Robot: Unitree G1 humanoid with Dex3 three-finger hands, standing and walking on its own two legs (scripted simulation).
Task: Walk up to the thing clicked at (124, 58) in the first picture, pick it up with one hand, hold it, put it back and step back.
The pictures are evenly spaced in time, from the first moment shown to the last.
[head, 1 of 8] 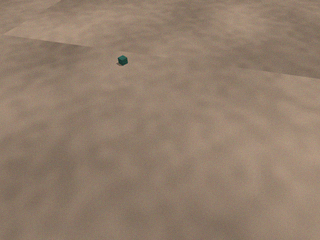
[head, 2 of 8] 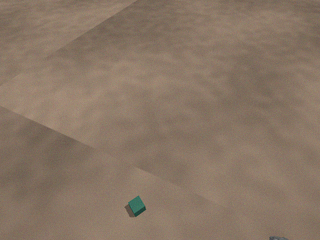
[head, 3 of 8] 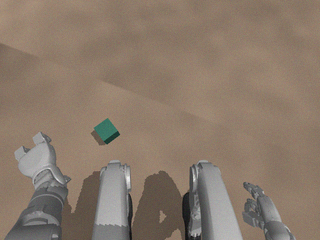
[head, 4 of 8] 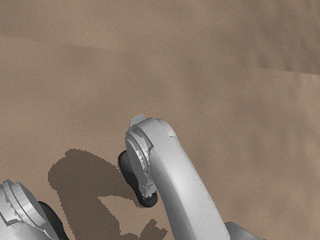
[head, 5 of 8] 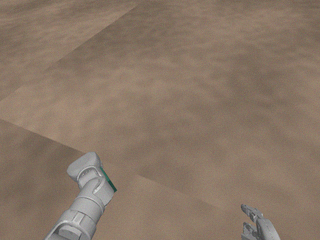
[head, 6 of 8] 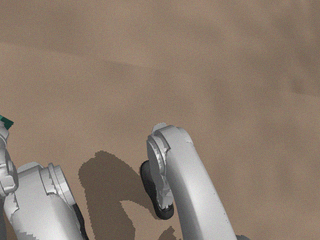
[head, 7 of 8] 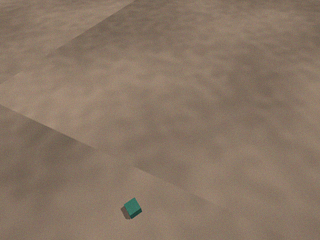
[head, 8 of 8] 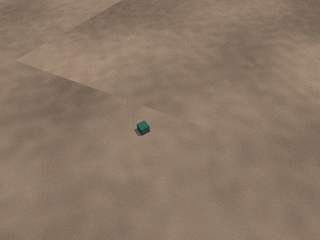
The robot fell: no
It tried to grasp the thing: yes
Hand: left
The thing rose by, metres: 0.67
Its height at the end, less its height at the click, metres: +0.00
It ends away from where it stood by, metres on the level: 0.02
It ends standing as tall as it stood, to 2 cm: yes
